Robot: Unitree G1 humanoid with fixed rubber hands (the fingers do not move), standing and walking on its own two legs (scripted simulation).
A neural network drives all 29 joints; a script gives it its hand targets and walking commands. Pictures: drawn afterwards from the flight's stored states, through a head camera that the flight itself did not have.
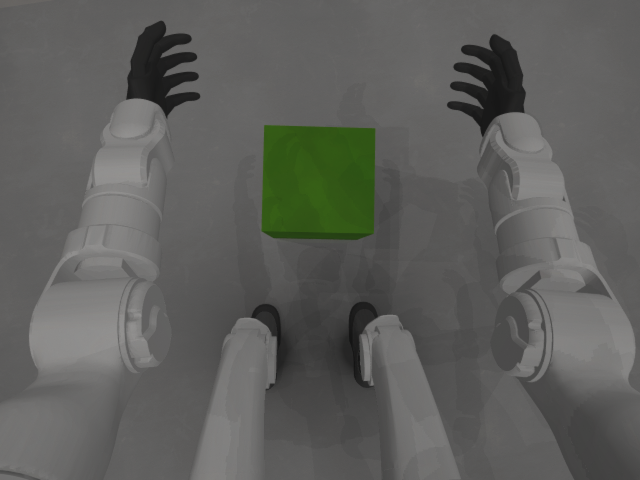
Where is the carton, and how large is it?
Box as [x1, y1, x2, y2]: [262, 125, 374, 239]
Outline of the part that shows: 264,125 262,231 272,237 357,239 373,233 374,128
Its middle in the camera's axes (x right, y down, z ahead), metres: +0.00 -0.11 +0.85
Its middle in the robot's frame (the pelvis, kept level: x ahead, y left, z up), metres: +0.49 -0.01 -0.51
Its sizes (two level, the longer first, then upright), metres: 0.210 0.200 0.250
